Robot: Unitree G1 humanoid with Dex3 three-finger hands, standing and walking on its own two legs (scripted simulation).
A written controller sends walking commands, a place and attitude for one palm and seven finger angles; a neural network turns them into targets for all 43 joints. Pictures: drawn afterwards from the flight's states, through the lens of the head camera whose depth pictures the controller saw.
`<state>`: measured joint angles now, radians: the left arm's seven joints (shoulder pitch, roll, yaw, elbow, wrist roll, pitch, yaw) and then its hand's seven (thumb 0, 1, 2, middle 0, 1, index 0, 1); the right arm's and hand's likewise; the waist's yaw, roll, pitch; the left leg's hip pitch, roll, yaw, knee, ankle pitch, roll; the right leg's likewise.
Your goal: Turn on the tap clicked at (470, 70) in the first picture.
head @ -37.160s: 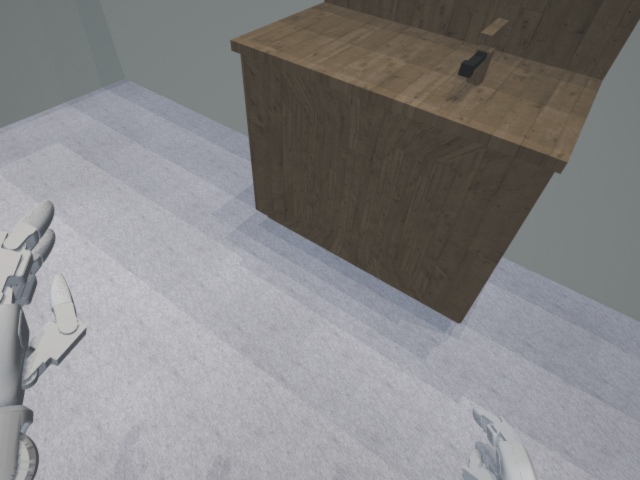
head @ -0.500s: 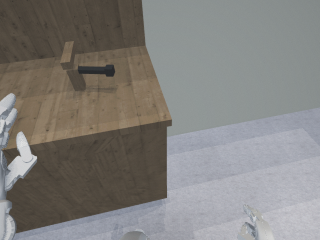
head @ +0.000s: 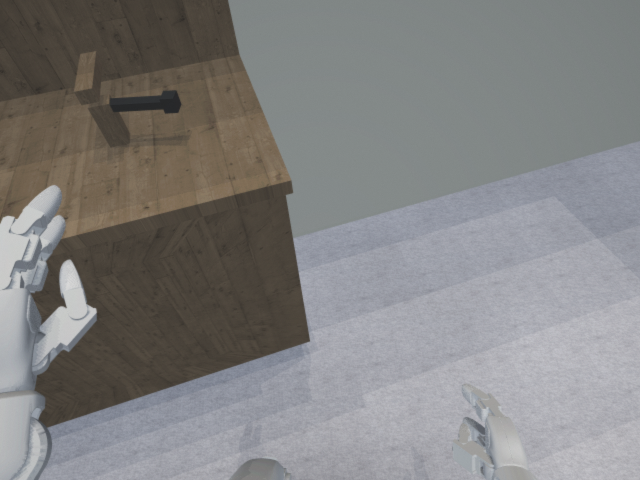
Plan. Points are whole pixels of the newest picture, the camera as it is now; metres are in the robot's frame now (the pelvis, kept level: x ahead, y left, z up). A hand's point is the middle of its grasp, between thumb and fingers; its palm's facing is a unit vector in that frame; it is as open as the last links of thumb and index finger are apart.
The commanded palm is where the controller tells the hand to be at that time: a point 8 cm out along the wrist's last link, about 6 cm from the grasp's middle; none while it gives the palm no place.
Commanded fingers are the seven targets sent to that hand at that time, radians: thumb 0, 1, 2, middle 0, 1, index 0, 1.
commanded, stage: stop stepping back and stand still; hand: left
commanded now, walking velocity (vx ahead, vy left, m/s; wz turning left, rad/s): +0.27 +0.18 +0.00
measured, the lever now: (170, 101) +0.69 +0.32 +0.10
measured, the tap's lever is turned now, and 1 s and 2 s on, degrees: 73 73 73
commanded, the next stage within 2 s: stand and check the lever's angle in 0.74 s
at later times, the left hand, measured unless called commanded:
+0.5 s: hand (17, 420) +0.14 +0.23 +0.18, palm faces +0.50 -0.73 -0.46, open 7.4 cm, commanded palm +0.10 +0.26 +0.18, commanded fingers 0.00 0.90 0.90 -0.20 -0.30 -0.20 -0.30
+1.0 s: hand (41, 362) +0.19 +0.25 +0.16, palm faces +0.46 -0.78 -0.43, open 7.4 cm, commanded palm +0.13 +0.27 +0.18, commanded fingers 0.00 0.90 0.90 -0.20 -0.30 -0.20 -0.30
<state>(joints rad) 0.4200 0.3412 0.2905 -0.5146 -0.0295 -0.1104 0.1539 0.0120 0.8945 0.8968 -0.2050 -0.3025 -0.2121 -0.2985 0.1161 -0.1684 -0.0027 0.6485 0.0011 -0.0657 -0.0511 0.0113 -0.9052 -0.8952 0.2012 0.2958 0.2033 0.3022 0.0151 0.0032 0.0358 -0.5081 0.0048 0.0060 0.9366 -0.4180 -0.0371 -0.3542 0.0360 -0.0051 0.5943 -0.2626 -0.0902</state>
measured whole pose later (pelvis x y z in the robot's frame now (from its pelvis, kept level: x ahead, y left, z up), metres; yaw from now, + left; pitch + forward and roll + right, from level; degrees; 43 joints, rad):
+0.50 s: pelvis -0.05 -0.03 -0.01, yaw +2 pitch -1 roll +2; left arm 0.49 0.39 0.37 -0.41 -0.04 -0.14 0.18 0.01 0.89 0.90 -0.21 -0.30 -0.22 -0.30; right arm 0.31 -0.20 -0.02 0.66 0.00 -0.09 -0.07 0.01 -0.91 -0.90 0.20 0.30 0.20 0.30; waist 0.01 0.04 -0.05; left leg -0.15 0.02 0.05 0.56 -0.40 -0.02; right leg -0.32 -0.01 -0.03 0.67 -0.39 0.00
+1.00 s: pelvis -0.03 -0.02 +0.00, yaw +1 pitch +0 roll +1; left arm 0.44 0.38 0.37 -0.44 -0.04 -0.16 0.17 0.01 0.89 0.90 -0.21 -0.30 -0.21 -0.30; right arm 0.18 -0.21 -0.03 0.59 0.01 -0.09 -0.05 0.01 -0.91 -0.90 0.20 0.29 0.20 0.30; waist 0.02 0.01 0.05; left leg -0.26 0.00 0.07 0.54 -0.27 0.02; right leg -0.25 0.00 -0.03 0.57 -0.31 -0.02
